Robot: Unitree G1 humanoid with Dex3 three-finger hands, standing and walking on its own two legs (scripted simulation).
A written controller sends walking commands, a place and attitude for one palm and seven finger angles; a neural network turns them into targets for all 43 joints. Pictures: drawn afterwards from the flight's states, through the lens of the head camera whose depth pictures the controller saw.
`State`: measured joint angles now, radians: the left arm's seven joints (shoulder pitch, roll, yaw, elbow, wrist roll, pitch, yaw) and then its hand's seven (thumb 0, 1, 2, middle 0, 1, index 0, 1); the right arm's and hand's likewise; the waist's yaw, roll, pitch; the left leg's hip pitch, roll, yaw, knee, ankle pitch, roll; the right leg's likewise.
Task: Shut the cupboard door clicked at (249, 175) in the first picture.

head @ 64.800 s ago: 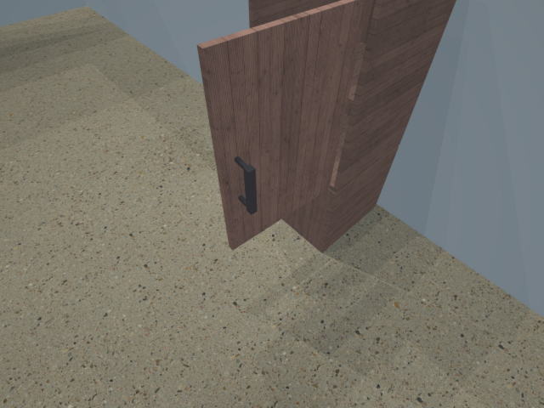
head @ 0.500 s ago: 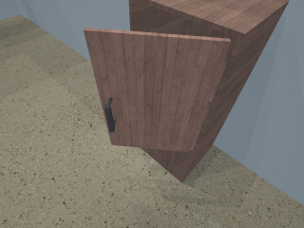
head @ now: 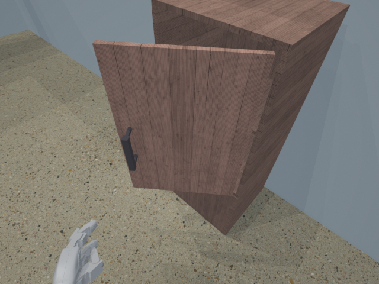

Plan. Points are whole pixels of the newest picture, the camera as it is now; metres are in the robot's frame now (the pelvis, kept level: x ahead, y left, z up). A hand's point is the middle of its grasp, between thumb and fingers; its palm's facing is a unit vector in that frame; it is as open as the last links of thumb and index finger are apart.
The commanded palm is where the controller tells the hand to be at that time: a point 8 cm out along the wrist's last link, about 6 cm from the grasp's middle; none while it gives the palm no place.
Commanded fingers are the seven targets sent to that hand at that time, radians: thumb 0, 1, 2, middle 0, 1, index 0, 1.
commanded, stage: raise the hand and make a fist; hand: left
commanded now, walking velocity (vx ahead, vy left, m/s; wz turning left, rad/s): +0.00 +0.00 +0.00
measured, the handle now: (130, 149) +0.52 +0.20 -0.07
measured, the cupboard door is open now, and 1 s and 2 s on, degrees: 38 38 38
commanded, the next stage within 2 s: bring the fist close to the handle in 1.76 s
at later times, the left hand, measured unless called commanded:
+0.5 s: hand (124, 266) +0.18 +0.14 -0.05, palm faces -0.07 -0.99 -0.09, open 5.0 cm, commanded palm +0.14 +0.21 -0.07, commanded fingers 0.00 0.90 0.90 -0.81 -0.96 -0.81 -0.96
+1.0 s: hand (122, 263) +0.19 +0.16 -0.07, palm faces -0.10 -0.99 -0.01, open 3.2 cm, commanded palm +0.17 +0.22 -0.07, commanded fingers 0.00 0.90 0.90 -1.26 -1.46 -1.26 -1.46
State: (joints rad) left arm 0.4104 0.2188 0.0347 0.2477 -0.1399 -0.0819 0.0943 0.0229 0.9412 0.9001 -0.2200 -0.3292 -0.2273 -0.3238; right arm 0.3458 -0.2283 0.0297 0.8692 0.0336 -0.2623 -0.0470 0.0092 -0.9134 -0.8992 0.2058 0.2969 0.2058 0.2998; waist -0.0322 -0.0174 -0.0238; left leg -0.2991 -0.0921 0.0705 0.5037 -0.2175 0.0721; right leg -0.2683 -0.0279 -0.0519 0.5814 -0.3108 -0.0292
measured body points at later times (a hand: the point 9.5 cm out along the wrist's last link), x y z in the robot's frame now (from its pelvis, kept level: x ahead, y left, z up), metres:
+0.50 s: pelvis -0.02 -0.05 -0.13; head +0.06 -0.04 +0.32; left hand +0.18 +0.20 -0.04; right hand +0.23 -0.25 -0.20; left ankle +0.03 +0.06 -0.73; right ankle -0.01 -0.11 -0.73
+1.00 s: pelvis -0.02 -0.02 -0.12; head +0.06 +0.00 +0.32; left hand +0.19 +0.21 -0.07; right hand +0.16 -0.27 -0.19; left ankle +0.03 +0.06 -0.73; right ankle -0.01 -0.11 -0.73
